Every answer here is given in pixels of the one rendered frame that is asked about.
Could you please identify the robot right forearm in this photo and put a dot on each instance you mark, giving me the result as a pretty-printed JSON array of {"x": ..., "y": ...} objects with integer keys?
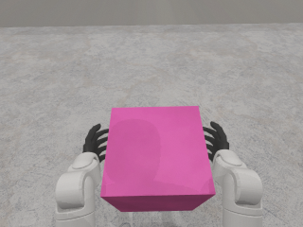
[{"x": 242, "y": 190}]

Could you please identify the carton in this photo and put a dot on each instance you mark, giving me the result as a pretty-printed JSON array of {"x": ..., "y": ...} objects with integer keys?
[{"x": 156, "y": 160}]

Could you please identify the robot left forearm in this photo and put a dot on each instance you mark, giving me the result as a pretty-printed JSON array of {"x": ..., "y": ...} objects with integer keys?
[{"x": 75, "y": 202}]

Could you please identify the robot left hand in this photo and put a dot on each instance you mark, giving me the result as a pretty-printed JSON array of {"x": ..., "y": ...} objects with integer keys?
[{"x": 92, "y": 142}]

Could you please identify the robot right hand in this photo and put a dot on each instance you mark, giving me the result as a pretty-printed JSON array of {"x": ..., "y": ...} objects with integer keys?
[{"x": 219, "y": 141}]

